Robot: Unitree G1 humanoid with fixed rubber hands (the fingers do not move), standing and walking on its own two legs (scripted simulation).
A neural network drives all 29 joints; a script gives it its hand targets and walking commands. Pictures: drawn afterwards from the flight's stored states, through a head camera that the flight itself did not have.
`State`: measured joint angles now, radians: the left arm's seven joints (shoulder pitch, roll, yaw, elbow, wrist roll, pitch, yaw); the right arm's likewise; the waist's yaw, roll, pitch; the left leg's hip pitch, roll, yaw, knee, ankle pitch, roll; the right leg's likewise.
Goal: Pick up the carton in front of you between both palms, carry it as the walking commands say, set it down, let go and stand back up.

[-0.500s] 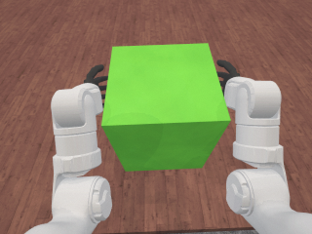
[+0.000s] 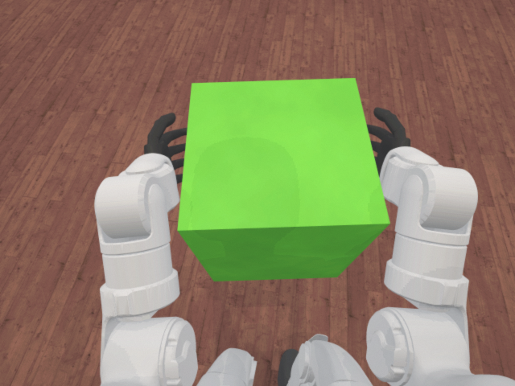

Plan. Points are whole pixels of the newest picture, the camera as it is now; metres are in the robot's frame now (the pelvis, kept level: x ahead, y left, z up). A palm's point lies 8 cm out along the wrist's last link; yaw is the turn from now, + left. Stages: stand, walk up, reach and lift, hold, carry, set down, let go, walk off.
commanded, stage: carry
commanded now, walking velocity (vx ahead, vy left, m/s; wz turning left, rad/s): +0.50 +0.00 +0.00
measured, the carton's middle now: (274, 194) +0.38 +0.04 +0.05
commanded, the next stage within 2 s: none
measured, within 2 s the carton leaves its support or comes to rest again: neither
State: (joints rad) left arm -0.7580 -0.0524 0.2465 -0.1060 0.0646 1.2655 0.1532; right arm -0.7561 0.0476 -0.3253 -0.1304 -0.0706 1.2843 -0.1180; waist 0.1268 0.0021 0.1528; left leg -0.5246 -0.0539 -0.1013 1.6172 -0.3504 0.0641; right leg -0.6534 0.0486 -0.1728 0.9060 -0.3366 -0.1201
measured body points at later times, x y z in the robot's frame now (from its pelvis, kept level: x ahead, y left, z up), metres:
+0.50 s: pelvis +0.33 +0.04 +0.06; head +0.35 +0.03 +0.51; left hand +0.74 +0.14 +0.22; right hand +0.71 -0.16 +0.22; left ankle +0.37 +0.08 -0.68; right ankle +0.27 -0.09 -0.59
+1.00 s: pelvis +0.65 -0.02 +0.07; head +0.68 -0.03 +0.52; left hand +0.92 +0.13 +0.13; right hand +0.93 -0.17 +0.12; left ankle +0.65 +0.10 -0.63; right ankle +0.62 -0.12 -0.68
